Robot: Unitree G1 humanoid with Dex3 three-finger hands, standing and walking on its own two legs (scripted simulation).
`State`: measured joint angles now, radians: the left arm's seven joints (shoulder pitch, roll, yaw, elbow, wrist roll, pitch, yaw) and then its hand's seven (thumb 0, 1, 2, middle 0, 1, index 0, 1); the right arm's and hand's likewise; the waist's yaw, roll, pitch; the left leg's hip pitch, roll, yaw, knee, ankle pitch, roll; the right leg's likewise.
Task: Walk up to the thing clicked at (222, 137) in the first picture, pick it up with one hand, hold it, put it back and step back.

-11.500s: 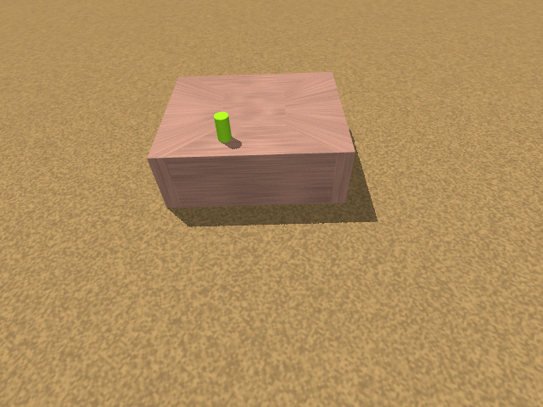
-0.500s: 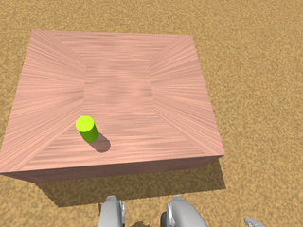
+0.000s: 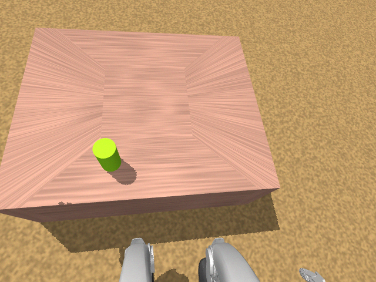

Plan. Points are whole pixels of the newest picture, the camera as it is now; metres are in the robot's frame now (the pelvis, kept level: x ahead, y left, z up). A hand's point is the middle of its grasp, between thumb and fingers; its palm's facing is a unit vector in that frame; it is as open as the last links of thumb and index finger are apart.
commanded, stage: go down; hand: left
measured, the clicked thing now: (108, 155) +0.49 +0.21 -0.28
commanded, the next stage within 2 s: none
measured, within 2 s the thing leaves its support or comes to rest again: neither
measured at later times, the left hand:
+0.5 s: hand out of the picture +0.40 +0.40 +0.03, palm faces +0.23 -0.97 -0.07, open 17.3 cm
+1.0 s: hand out of the picture +0.41 +0.40 +0.04, palm faces +0.23 -0.97 -0.05, open 17.3 cm
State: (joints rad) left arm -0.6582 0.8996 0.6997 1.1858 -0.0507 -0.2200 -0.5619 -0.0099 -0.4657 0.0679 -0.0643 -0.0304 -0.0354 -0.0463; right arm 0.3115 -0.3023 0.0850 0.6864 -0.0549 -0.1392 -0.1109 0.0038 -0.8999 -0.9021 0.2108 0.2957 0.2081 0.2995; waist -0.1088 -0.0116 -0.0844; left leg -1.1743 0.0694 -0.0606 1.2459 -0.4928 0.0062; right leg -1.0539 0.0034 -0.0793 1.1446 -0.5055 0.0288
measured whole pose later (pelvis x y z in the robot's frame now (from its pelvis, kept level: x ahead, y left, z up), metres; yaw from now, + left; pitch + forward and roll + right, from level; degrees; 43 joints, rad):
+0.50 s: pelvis +0.00 +0.00 +0.00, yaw +0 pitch +24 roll -6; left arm -0.64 0.88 0.71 1.16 -0.09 -0.24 -0.58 -0.01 -0.48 0.07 -0.06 -0.04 -0.03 -0.05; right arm 0.30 -0.30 0.09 0.69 -0.05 -0.13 -0.11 0.00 -0.90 -0.90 0.21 0.30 0.21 0.30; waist -0.10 -0.01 -0.09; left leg -1.17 0.07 -0.06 1.25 -0.50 0.00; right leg -1.05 0.00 -0.08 1.15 -0.51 0.03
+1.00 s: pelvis +0.00 +0.00 -0.01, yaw +0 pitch +25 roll -6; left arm -0.67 0.91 0.74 1.16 -0.11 -0.26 -0.61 -0.01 -0.48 0.06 -0.06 -0.04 -0.03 -0.05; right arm 0.29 -0.30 0.09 0.69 -0.05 -0.13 -0.11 0.00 -0.90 -0.90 0.21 0.30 0.21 0.30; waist -0.11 -0.01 -0.09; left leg -1.23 0.07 -0.07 1.29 -0.51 0.00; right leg -1.11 0.00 -0.08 1.19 -0.52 0.03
